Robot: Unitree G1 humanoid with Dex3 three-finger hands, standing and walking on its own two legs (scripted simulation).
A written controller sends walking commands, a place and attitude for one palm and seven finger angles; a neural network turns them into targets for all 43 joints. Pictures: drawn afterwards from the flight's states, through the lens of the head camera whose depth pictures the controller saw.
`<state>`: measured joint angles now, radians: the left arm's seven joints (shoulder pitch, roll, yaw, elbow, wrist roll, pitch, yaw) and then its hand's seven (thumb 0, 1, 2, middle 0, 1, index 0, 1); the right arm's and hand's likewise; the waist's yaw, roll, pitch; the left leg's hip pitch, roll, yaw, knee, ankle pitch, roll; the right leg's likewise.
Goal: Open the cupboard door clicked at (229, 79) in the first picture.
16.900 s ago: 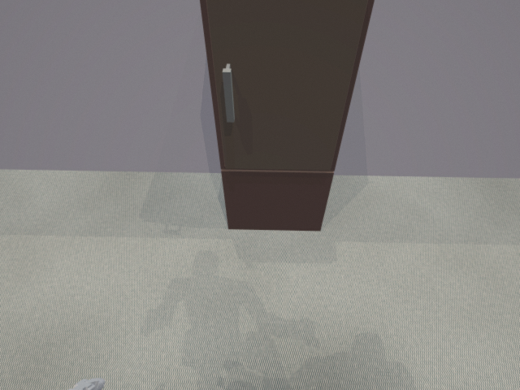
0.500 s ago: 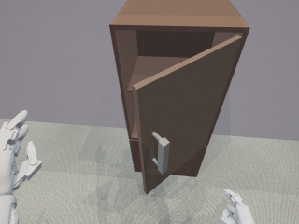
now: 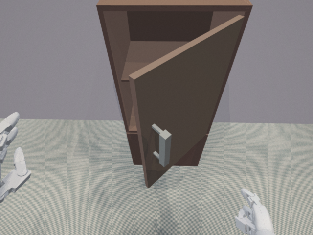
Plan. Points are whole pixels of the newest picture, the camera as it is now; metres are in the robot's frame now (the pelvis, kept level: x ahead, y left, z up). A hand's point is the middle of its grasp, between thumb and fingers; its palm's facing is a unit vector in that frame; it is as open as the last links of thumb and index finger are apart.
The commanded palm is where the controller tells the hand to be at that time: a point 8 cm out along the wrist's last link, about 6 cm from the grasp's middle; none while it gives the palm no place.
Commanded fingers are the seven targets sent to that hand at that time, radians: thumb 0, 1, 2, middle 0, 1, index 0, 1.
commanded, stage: step back with the hand held close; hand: left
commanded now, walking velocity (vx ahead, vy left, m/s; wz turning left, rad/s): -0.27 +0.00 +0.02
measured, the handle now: (160, 146) +0.37 +0.02 -0.02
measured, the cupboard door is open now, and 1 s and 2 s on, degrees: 45 45 45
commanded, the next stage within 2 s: stop stepping back and stand still in 0.92 s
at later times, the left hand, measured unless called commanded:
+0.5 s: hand out of the picture +0.10 +0.28 +0.16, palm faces +0.50 -0.71 -0.50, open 7.4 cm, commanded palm +0.04 +0.32 +0.17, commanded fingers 0.00 0.90 0.90 -0.20 -0.30 -0.20 -0.30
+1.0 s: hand out of the picture +0.04 +0.26 +0.16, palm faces +0.45 -0.78 -0.44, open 7.4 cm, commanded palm -0.02 +0.29 +0.17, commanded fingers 0.00 0.90 0.90 -0.20 -0.30 -0.20 -0.30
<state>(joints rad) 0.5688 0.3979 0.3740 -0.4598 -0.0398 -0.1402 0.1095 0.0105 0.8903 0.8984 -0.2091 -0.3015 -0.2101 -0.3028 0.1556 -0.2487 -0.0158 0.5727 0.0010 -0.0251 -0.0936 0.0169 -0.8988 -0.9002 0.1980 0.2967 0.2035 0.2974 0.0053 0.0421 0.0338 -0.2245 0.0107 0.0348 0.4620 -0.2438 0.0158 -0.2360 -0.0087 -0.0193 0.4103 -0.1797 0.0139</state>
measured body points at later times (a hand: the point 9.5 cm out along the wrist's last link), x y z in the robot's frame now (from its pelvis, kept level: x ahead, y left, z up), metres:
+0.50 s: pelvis -0.08 +0.01 -0.02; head -0.06 +0.02 +0.43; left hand +0.07 +0.32 +0.18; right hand +0.10 -0.22 -0.10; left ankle +0.00 +0.11 -0.74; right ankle +0.02 -0.12 -0.74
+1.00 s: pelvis -0.17 -0.01 -0.02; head -0.13 +0.01 +0.43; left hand +0.01 +0.29 +0.18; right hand +0.04 -0.22 -0.10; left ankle -0.01 +0.11 -0.73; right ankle -0.27 -0.12 -0.75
